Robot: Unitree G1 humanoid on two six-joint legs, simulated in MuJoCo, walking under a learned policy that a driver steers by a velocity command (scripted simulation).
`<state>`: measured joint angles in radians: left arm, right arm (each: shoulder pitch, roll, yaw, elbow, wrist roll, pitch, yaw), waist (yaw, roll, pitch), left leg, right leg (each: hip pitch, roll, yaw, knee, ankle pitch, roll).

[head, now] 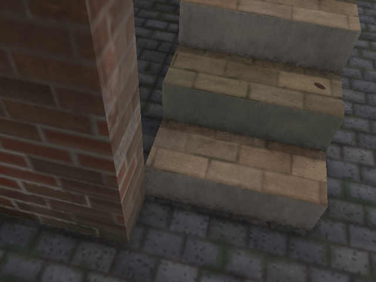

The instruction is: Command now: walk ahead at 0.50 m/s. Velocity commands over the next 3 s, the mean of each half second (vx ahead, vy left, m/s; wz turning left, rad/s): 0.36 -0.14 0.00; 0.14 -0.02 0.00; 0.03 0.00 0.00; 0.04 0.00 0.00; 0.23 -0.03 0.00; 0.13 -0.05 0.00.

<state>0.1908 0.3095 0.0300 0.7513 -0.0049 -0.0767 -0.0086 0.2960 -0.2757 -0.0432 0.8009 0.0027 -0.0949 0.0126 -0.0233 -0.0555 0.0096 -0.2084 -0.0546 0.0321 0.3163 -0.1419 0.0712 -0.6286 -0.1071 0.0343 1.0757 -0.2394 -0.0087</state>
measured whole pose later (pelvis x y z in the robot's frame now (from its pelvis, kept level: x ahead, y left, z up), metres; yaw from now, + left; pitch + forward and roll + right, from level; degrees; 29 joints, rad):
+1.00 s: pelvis +0.29 -0.09 +0.00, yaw +0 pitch -2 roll +0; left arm 0.19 0.19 0.00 1.07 0.01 -0.04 0.03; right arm 0.31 -0.12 0.01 1.11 -0.01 -0.06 -0.06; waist 0.02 -0.01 0.02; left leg -0.08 -0.03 0.05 0.33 -0.22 0.04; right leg -0.10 0.05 -0.07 0.32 -0.19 -0.07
